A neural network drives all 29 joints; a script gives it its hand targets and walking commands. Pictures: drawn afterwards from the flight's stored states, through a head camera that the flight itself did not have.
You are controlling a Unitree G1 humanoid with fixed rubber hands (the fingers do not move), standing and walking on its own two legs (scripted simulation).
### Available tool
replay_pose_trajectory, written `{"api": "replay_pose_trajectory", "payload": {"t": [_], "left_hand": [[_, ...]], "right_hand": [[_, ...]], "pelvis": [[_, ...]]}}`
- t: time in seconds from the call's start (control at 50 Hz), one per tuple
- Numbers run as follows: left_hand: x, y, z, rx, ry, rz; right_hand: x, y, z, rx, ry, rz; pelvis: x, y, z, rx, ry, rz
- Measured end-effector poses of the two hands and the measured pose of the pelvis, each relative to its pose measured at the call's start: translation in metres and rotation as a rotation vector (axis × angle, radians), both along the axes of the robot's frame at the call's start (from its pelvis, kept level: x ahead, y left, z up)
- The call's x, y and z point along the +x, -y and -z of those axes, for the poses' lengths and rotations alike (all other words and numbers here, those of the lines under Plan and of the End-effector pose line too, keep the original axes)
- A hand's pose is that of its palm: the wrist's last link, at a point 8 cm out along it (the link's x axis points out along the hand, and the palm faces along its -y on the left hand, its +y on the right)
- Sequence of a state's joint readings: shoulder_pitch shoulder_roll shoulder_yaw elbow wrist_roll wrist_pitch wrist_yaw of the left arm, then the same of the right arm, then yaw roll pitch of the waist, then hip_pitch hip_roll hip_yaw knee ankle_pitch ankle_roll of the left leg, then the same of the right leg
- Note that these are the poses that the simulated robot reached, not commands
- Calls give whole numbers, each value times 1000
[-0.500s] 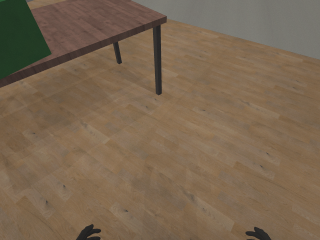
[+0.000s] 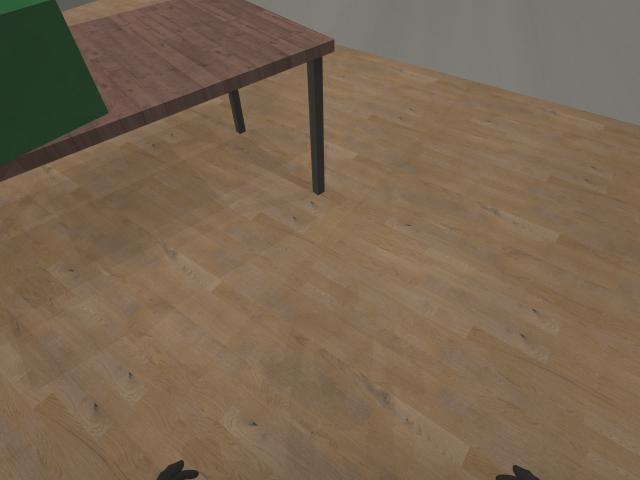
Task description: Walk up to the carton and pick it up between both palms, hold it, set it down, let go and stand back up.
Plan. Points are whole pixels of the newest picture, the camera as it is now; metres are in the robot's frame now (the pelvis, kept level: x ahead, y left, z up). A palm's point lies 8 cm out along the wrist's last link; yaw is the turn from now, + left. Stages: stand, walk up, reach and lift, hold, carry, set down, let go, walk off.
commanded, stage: stand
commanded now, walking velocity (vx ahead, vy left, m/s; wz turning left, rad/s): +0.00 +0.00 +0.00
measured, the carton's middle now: out of the picture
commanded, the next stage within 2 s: none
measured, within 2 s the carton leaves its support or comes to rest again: neither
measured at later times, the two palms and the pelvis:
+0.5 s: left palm out of the picture +0.08 +0.25 -0.11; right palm out of the picture +0.08 -0.23 -0.10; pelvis +0.00 +0.01 +0.00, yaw +0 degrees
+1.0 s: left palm out of the picture +0.07 +0.26 -0.11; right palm out of the picture +0.08 -0.23 -0.10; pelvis +0.00 +0.02 +0.00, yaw -1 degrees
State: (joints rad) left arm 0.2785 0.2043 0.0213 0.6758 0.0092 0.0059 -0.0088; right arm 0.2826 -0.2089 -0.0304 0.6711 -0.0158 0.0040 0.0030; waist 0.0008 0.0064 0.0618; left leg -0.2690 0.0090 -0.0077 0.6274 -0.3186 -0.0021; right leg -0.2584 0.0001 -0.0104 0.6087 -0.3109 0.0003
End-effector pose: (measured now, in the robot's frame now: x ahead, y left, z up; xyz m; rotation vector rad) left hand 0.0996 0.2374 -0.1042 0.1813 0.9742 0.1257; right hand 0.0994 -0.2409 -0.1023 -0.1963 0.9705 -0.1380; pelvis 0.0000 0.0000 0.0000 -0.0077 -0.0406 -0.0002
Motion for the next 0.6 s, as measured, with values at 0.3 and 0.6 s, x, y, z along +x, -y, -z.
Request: {"api": "replay_pose_trajectory", "payload": {"t": [0.3, 0.6], "left_hand": [[-9, -9, 1, 3, -16, -2], [-20, -18, 4, 5, -45, -11]], "right_hand": [[-13, -3, 0, -10, -28, 12], [-15, -12, 1, -4, -35, 16]], "pelvis": [[-3, -6, -1, -4, -1, 4], [-3, -14, -2, -4, -6, 9]]}}
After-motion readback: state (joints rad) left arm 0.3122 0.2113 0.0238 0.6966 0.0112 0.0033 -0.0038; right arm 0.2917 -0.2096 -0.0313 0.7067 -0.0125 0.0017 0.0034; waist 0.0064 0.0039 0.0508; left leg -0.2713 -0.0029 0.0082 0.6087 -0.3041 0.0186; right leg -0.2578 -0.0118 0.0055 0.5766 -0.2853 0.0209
